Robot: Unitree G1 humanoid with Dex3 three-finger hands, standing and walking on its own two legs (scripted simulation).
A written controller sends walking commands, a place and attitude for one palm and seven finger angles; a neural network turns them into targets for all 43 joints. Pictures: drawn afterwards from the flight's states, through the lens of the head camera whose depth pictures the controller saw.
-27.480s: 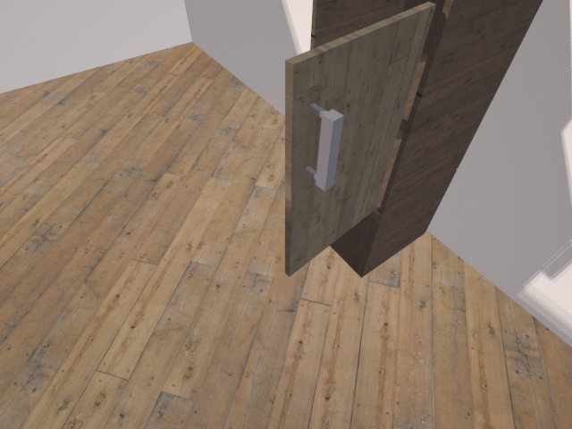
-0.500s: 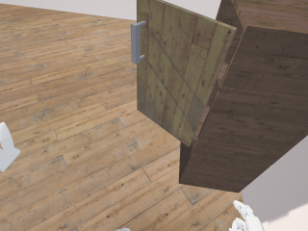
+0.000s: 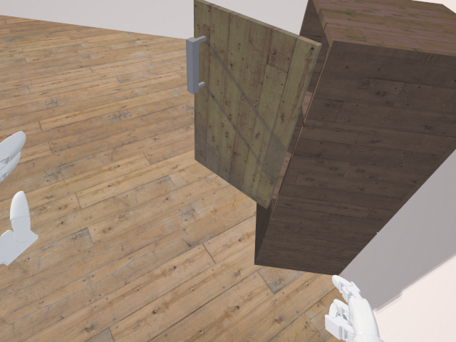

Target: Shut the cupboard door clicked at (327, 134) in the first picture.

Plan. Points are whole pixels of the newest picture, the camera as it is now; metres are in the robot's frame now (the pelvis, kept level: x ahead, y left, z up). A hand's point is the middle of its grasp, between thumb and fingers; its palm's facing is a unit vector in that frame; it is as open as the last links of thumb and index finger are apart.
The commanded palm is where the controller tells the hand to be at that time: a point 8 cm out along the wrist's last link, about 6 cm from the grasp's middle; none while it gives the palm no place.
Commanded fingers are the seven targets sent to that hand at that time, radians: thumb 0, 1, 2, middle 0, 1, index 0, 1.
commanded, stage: stop stepping back and stand still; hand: left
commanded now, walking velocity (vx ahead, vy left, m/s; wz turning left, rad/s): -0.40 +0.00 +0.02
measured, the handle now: (197, 65) +0.82 +0.13 +0.09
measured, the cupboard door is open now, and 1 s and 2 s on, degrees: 56 56 56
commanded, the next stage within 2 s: let the arm hang, fingers relaxed in 0.92 s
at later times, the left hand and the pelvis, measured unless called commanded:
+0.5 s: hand out of the picture +0.06 +0.30 +0.18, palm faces +0.50 -0.80 -0.33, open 7.4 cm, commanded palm +0.01 +0.33 +0.18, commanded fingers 0.00 0.90 0.90 -0.20 -0.30 -0.20 -0.30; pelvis -0.12 +0.03 +0.00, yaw +0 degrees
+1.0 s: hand out of the picture +0.02 +0.32 +0.18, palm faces +0.52 -0.77 -0.38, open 7.4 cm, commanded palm none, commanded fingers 0.00 0.90 0.90 -0.20 -0.30 -0.20 -0.30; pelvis -0.17 +0.04 +0.00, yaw +0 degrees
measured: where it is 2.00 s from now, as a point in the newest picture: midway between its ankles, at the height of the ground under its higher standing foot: outside the picture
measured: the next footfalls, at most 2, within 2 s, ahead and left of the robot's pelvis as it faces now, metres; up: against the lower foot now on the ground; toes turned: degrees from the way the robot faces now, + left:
left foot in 0.10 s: +0.05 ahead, +0.11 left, +0.00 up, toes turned +1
right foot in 0.32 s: -0.09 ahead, -0.10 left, +0.00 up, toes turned +2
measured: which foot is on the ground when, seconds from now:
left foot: up 0.00-0.08, down 0.10-0.42, up 0.44-0.54, down 0.56-0.84, up 0.86-1.00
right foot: down 0.00-0.12, up 0.14-0.30, down 0.32-0.58, up 0.60-0.82, down 0.84-1.00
